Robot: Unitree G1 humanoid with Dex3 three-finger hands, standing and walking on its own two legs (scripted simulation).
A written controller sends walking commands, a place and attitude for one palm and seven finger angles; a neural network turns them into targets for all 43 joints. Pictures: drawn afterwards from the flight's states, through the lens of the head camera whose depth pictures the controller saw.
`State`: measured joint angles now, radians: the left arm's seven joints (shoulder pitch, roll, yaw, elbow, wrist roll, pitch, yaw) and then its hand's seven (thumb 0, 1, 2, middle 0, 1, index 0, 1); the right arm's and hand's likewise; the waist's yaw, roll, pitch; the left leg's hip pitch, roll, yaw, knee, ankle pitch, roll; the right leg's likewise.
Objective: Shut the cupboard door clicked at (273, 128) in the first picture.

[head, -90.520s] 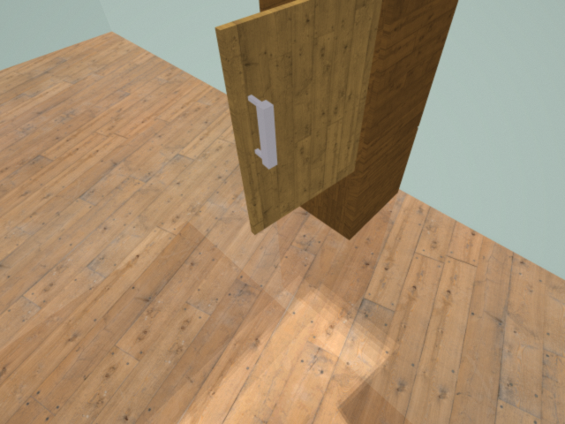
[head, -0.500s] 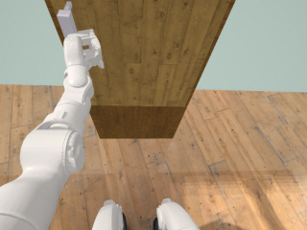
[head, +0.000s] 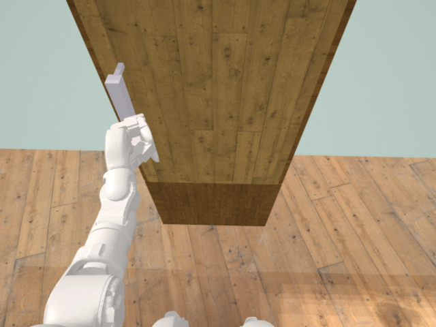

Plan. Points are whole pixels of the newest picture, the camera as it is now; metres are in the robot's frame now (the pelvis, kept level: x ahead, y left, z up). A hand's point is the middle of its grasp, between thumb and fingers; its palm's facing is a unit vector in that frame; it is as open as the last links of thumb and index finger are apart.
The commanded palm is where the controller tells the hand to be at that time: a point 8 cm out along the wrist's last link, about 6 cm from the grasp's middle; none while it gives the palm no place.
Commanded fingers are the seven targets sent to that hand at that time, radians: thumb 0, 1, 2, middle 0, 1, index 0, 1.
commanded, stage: pull the fist back off the door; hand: left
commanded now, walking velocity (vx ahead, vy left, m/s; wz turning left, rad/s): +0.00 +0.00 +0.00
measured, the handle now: (128, 103) +0.55 +0.16 +0.08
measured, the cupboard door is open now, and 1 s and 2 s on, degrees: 0 0 0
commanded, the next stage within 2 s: draw the hand back to the body in 0.14 s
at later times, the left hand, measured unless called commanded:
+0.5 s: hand (124, 164) +0.37 +0.14 +0.12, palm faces +0.08 -1.00 -0.04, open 3.1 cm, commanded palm +0.33 +0.19 +0.12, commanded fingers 0.00 0.90 0.90 -1.30 -1.50 -1.30 -1.50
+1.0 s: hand (40, 219) +0.26 +0.21 +0.16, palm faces +0.20 -0.95 -0.22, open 3.2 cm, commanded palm +0.22 +0.26 +0.18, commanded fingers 0.00 0.90 0.90 -0.81 -0.96 -0.81 -0.96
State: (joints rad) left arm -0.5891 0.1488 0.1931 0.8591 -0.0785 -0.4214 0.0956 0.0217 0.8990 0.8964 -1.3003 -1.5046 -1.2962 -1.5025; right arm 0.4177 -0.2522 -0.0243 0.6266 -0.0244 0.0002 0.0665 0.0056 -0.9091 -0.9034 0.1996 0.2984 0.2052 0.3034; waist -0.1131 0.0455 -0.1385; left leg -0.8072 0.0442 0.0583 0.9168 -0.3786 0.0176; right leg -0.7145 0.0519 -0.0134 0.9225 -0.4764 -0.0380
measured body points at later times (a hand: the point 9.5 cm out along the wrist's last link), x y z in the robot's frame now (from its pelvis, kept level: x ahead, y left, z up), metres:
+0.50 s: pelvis +0.00 -0.01 +0.02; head +0.02 -0.04 +0.47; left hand +0.36 +0.19 +0.12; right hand +0.14 -0.25 -0.10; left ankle +0.03 +0.11 -0.69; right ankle -0.02 -0.10 -0.69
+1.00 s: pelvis +0.00 +0.02 +0.05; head -0.03 +0.00 +0.50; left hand +0.24 +0.26 +0.17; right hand +0.19 -0.20 -0.03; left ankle +0.03 +0.11 -0.69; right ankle -0.02 -0.10 -0.69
